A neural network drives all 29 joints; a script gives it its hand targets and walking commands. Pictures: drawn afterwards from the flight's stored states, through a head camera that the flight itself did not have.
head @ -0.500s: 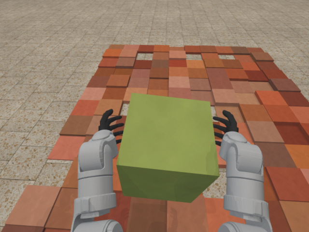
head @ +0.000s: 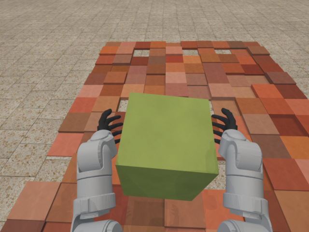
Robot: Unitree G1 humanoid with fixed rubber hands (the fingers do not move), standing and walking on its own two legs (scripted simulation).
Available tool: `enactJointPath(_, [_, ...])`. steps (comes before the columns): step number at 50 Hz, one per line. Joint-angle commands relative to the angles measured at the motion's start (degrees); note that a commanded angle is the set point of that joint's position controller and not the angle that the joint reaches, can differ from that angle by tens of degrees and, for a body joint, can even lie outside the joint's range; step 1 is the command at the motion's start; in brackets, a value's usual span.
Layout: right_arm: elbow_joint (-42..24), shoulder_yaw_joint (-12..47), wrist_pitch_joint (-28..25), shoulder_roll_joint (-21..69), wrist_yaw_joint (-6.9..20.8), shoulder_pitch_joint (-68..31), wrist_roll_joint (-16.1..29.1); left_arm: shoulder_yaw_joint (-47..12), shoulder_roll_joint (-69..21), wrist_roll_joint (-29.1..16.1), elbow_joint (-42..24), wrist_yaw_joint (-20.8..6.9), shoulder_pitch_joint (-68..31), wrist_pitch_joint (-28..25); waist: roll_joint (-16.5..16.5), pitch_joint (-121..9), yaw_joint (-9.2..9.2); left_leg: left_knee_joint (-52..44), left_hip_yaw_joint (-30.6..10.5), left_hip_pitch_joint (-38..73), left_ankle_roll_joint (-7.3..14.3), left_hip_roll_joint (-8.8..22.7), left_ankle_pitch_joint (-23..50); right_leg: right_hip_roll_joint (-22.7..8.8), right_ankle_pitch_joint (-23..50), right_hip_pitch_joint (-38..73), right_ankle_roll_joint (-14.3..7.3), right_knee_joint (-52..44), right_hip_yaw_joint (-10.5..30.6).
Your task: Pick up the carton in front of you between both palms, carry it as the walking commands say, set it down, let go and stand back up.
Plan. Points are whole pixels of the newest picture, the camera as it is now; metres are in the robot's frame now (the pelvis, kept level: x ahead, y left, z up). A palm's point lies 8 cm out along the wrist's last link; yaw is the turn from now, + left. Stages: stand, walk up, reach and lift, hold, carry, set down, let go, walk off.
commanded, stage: carry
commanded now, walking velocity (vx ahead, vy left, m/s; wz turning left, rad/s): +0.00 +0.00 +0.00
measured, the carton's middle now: (163, 150) +0.33 +0.00 +0.03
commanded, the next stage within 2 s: none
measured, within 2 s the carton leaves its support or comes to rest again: neither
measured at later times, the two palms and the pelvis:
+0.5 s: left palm (106, 143) +0.29 +0.14 +0.12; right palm (233, 142) +0.30 -0.17 +0.11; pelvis -0.02 -0.01 +0.00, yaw +0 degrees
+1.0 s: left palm (104, 144) +0.29 +0.14 +0.11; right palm (232, 144) +0.29 -0.16 +0.11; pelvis -0.03 +0.00 +0.00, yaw +0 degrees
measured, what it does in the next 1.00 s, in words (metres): stands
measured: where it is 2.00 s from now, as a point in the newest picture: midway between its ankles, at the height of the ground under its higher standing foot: outside the picture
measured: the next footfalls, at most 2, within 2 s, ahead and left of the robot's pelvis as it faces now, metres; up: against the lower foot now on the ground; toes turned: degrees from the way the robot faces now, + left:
none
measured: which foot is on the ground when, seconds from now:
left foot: down 0.00-1.00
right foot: down 0.00-1.00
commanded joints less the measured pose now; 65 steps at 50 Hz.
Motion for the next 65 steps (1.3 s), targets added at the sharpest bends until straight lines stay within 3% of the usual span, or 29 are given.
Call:
enactJointPath(1, [-3.8, 33.0, 0.0, 45.6, 0.0, -33.4, 11.4, -31.8, -40.5, -8.5, -2.1, 0.0, -32.5, -1.3, -1.5, -16.3, 0.51, -4.8, -6.6, -0.2, 2.2, 5.9, 9.0, -9.4, 19.0, 11.4, 0.0, -2.5, 8.6])
enactJointPath(30, [-3.5, 32.8, 0.6, 46.0, 0.2, -33.8, 11.3, -31.6, -40.7, -8.7, -2.1, -0.1, -33.2, -0.9, -1.3, -15.8, 0.21, -5.2, -6.9, -1.6, 2.3, 5.9, 7.4, -9.3, 11.5, 9.4, 0.7, -5.3, 9.3])
enactJointPath(65, [-3.8, 32.9, 0.8, 45.9, 0.3, -33.8, 11.4, -31.7, -40.8, -8.8, -2.4, -0.2, -33.3, -0.7, -1.0, -16.3, 0.10, -5.2, -7.2, -1.6, 2.8, 6.2, 8.8, -9.2, 13.3, 9.6, 0.5, -3.8, 8.7])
